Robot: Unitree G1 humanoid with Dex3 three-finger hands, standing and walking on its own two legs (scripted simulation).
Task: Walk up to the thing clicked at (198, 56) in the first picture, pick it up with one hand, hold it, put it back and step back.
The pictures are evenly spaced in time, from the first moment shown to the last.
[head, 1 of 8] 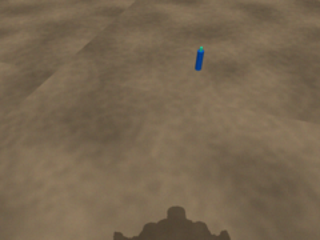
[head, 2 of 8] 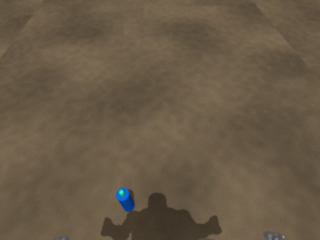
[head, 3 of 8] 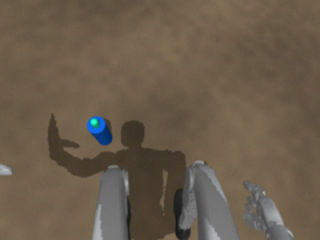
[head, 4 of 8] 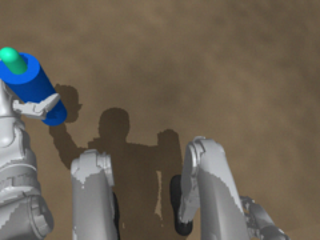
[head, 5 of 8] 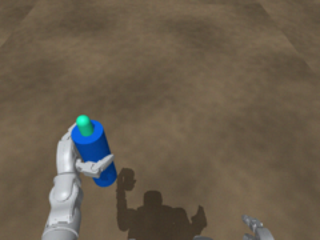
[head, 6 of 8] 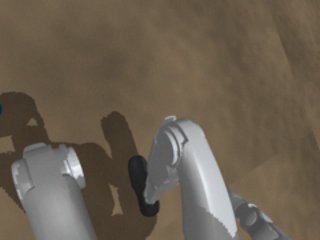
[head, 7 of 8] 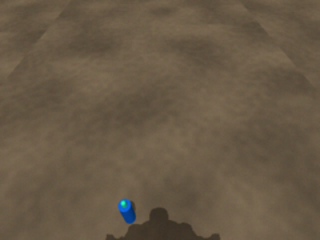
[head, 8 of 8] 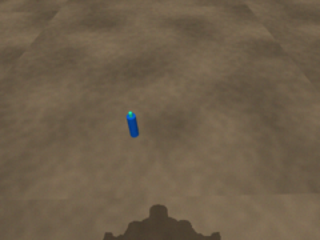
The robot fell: no
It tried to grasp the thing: yes
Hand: left
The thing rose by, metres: 0.65
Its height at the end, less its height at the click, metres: +0.00
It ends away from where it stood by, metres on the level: 0.01
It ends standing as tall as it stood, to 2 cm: yes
